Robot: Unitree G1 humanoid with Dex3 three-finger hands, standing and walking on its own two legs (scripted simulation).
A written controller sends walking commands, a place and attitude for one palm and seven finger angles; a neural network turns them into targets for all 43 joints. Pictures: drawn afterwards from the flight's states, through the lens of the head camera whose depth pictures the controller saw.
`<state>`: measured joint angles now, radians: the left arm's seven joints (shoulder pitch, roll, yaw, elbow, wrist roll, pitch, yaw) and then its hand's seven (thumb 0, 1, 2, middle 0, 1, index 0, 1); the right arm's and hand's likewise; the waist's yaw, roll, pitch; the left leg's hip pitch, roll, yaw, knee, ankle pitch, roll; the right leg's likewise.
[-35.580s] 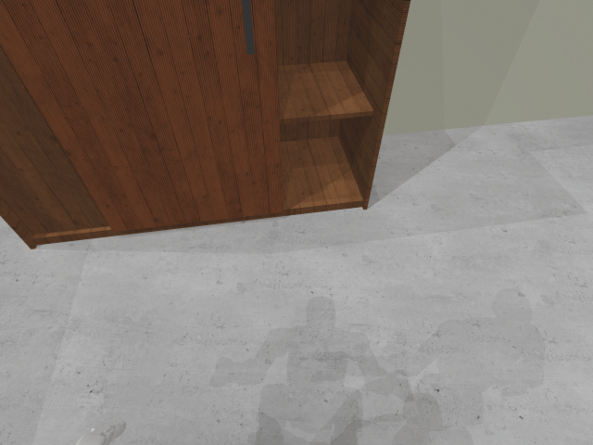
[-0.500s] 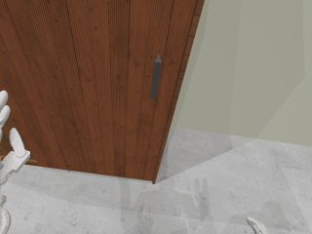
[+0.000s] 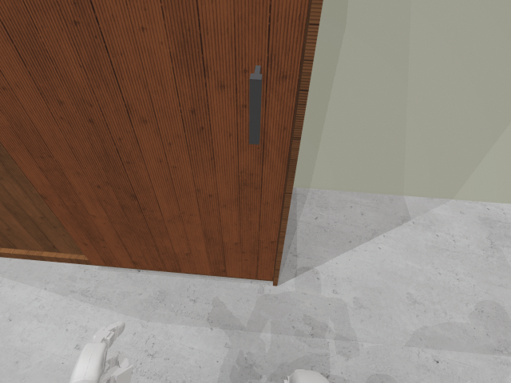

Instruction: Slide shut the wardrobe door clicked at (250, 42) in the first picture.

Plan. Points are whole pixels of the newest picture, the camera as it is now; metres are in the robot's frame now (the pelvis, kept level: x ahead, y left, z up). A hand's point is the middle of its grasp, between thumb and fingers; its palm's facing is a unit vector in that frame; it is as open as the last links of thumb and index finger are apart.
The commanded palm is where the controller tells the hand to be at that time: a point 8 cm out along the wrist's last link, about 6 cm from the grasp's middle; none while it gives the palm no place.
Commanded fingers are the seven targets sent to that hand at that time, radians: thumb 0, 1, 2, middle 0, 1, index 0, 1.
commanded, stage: let the arm hang, fingers relaxed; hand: left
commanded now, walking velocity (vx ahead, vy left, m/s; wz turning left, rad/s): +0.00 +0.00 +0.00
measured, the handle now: (256, 106) +0.60 +0.00 +0.13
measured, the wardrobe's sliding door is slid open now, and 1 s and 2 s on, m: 0.00 0.00 0.00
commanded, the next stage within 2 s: look to check the result in 0.90 s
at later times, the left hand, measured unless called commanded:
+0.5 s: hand out of the picture +0.05 +0.18 -0.14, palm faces +0.04 -0.98 -0.20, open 7.3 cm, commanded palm none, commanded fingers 0.00 0.90 0.90 -0.20 -0.30 -0.20 -0.30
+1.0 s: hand out of the picture +0.03 +0.17 -0.14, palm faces +0.01 -0.98 -0.17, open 7.3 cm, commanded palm none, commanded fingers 0.00 0.90 0.90 -0.20 -0.30 -0.20 -0.30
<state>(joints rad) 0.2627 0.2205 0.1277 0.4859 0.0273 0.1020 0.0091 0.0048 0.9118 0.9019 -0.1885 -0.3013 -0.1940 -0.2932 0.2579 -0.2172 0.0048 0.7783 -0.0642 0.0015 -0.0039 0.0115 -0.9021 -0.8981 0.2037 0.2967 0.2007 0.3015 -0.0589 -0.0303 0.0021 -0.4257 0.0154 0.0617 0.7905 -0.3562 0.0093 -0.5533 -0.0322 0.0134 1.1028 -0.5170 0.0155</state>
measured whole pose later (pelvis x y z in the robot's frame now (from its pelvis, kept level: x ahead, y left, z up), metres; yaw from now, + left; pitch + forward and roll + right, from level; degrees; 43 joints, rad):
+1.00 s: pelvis +0.03 +0.01 +0.04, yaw -1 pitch -1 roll +0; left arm 0.23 0.14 0.01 1.17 0.01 0.01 0.03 0.00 0.92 0.90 -0.20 -0.30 -0.20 -0.29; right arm 0.30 -0.11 0.01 1.14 -0.01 0.00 -0.05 0.01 -0.91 -0.90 0.20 0.30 0.20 0.30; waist -0.01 0.00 0.07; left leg -0.10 -0.04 0.04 0.38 -0.27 0.05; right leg -0.20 0.00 0.02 0.39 -0.17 0.01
